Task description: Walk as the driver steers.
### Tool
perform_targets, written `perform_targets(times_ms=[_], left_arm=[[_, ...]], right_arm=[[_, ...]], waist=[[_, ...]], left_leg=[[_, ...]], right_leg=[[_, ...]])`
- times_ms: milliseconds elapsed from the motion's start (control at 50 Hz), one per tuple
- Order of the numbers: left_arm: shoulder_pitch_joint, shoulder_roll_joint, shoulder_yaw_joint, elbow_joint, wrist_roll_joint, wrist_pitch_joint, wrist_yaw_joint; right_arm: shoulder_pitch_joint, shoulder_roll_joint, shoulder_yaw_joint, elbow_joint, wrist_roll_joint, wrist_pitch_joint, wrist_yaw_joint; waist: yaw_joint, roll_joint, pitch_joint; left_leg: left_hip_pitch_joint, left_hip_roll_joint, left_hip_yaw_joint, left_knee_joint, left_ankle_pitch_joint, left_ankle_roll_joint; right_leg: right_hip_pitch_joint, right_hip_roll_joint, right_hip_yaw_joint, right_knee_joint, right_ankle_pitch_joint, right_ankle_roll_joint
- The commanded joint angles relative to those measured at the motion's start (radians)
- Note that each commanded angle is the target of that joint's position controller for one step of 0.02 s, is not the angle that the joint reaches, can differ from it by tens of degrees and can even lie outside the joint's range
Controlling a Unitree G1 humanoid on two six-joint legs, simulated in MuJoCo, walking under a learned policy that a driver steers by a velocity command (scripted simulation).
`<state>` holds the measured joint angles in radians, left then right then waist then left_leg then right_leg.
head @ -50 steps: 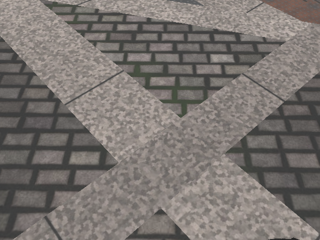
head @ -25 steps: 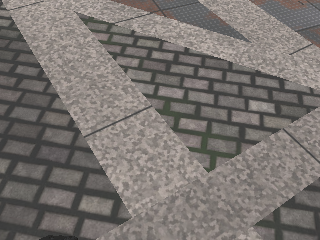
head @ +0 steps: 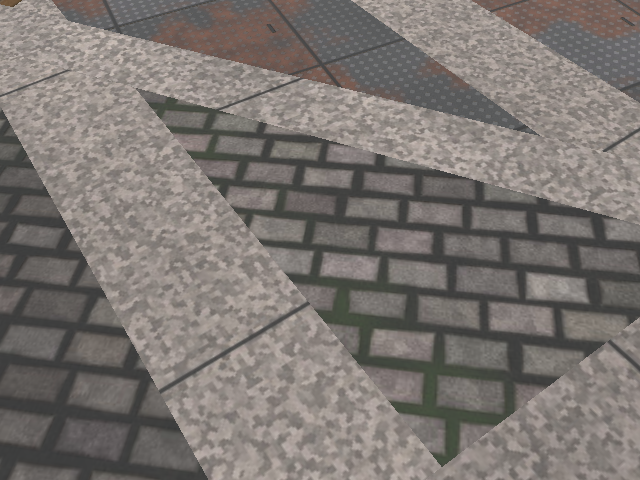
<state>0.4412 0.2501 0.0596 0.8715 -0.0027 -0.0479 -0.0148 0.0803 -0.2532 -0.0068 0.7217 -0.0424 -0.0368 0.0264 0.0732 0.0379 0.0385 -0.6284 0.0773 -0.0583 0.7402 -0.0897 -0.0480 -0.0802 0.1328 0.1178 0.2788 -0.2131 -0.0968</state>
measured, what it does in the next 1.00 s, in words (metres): walks ahead, turning right: left foot, then right foot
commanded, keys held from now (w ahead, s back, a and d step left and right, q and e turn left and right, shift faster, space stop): w+e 0.96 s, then w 0.04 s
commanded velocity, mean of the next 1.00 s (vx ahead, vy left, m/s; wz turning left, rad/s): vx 0.50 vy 0.00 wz -0.57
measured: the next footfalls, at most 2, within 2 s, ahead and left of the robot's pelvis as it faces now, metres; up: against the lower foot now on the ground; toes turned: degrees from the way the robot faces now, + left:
left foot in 0.16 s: +0.25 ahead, +0.13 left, +0.00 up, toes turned -8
right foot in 0.68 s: +0.46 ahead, -0.16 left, +0.00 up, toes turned -29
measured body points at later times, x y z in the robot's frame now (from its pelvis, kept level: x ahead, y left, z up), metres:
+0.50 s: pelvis +0.25 +0.03 +0.00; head +0.28 +0.03 +0.45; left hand +0.49 +0.22 -0.11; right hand +0.18 -0.24 -0.12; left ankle +0.22 +0.13 -0.75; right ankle +0.32 -0.13 -0.68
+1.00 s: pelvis +0.48 -0.12 +0.00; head +0.50 -0.14 +0.45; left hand +0.67 +0.10 -0.12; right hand +0.47 -0.42 -0.11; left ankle +0.68 -0.04 -0.68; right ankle +0.42 -0.14 -0.75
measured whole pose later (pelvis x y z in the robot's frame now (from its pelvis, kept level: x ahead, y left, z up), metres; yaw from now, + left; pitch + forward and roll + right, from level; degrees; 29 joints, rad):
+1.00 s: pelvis +0.48 -0.12 +0.00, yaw -36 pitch +1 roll +0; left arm 0.38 0.28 0.06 0.80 0.00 -0.03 -0.02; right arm 0.15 -0.27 -0.03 0.71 -0.05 -0.01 0.02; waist 0.04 0.03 0.04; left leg -0.66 0.12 -0.04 0.89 -0.17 -0.05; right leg -0.12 0.15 0.08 0.31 -0.21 -0.12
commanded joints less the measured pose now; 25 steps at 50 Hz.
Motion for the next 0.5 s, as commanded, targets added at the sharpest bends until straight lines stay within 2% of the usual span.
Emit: perform_targets(times_ms=[20, 60, 80, 120, 140, 160, 180, 200, 220, 240, 280, 300, 340, 420, 500], left_arm=[[0.055, 0.171, 0.043, -0.05, 0.008, -0.007, 0.01], [0.052, 0.179, 0.047, -0.059, 0.015, -0.003, 0.016], [0.029, 0.186, 0.049, -0.068, 0.017, -0.002, 0.02], [-0.03, 0.205, 0.054, -0.089, 0.018, -0.003, 0.02], [-0.043, 0.195, 0.051, -0.092, 0.009, -0.009, 0.013], [-0.047, 0.132, 0.033, -0.122, -0.005, -0.019, 0.005], [0.06, 0.054, 0.015, -0.151, -0.027, -0.015, 0.008], [0.067, 0.138, 0.024, -0.128, 0.01, 0.004, 0.017], [-0.006, 0.152, 0.029, -0.12, 0.024, 0.011, 0.009], [-0.056, 0.131, 0.026, -0.127, 0.025, 0.013, -0.002], [-0.08, 0.117, 0.026, -0.128, 0.04, 0.033, -0.022], [-0.069, 0.11, 0.025, -0.135, 0.04, 0.042, -0.029], [-0.116, 0.105, 0.022, -0.154, 0.039, 0.051, -0.037], [-0.248, 0.092, 0.014, -0.201, 0.04, 0.055, -0.052], [-0.372, 0.065, -0.005, -0.241, 0.036, 0.048, -0.066]], right_arm=[[-0.131, -0.069, -0.01, -0.103, 0.01, -0.02, 0.0], [-0.146, -0.08, -0.01, -0.117, 0.014, -0.028, -0.003], [-0.122, -0.092, -0.014, -0.115, 0.015, -0.032, -0.005], [0.009, -0.124, -0.027, -0.078, 0.018, -0.043, -0.017], [0.121, -0.155, -0.041, -0.049, 0.01, -0.055, -0.03], [0.275, -0.232, -0.06, -0.042, -0.013, -0.062, -0.049], [0.28, -0.309, -0.078, -0.047, -0.023, -0.044, -0.055], [0.248, -0.251, -0.078, -0.042, -0.005, -0.03, -0.05], [0.194, -0.154, -0.055, -0.055, 0.004, -0.029, -0.045], [0.16, -0.112, -0.044, -0.049, 0.006, -0.033, -0.04], [0.166, -0.092, -0.037, -0.027, 0.01, -0.044, -0.041], [0.181, -0.108, -0.042, -0.017, 0.015, -0.054, -0.038], [0.209, -0.11, -0.047, 0.0, 0.026, -0.069, -0.031], [0.251, -0.121, -0.056, 0.029, 0.025, -0.07, -0.03], [0.277, -0.13, -0.061, 0.054, 0.024, -0.065, -0.027]], waist=[[0.013, -0.108, -0.012], [0.01, -0.118, -0.018], [-0.01, -0.124, -0.023], [-0.077, -0.125, -0.062], [-0.134, -0.073, -0.123], [-0.193, 0.044, -0.265], [-0.132, 0.245, -0.334], [-0.106, 0.153, -0.265], [-0.104, 0.029, -0.14], [-0.094, 0.002, -0.067], [-0.075, 0.061, -0.023], [-0.064, 0.097, -0.042], [-0.063, 0.073, -0.041], [-0.08, 0.045, -0.008], [-0.105, 0.047, 0.021]], left_leg=[[0.02, -0.055, 0.048, -0.082, 0.047, -0.004], [0.062, -0.071, 0.036, -0.135, 0.016, 0.009], [0.118, -0.077, 0.027, -0.172, -0.011, 0.02], [0.331, -0.111, 0.034, -0.25, -0.072, 0.048], [0.508, -0.082, 0.011, -0.313, -0.056, 0.076], [0.73, 0.138, -0.2, -0.349, -0.246, 0.133], [0.914, 0.371, -0.61, -0.451, -0.354, 0.231], [0.822, 0.373, -0.702, -0.46, -0.47, 0.262], [0.697, 0.315, -0.55, -0.478, -0.45, 0.24], [0.601, 0.257, -0.395, -0.505, -0.306, 0.219], [0.52, 0.169, -0.193, -0.541, -0.095, 0.171], [0.516, 0.177, -0.159, -0.539, -0.009, 0.18], [0.526, 0.18, -0.093, -0.556, 0.094, 0.195], [0.562, 0.177, 0.026, -0.589, 0.161, 0.206], [0.567, 0.153, 0.145, -0.587, 0.191, 0.185]], right_leg=[[0.008, -0.239, 0.205, -0.016, 0.384, -0.114], [0.031, -0.253, 0.239, 0.03, 0.422, -0.102], [0.021, -0.259, 0.257, 0.053, 0.425, -0.087], [-0.036, -0.24, 0.272, 0.152, 0.48, -0.052], [-0.087, -0.183, 0.23, 0.304, 0.471, -0.026], [-0.194, -0.123, 0.142, 0.564, 0.271, 0.002], [-0.486, 0.021, 0.011, 0.797, -0.346, 0.026], [-0.582, -0.068, -0.012, 0.912, -0.326, 0.018], [-0.583, -0.11, -0.01, 0.926, -0.228, 0.019], [-0.563, -0.138, -0.021, 0.893, -0.165, 0.031], [-0.522, -0.171, -0.039, 0.857, -0.118, 0.047], [-0.509, -0.17, -0.049, 0.86, -0.103, 0.055], [-0.546, -0.179, -0.051, 0.863, -0.064, 0.064], [-0.652, -0.197, -0.068, 0.785, 0.053, 0.084], [-0.605, -0.196, -0.127, 0.567, 0.18, 0.075]])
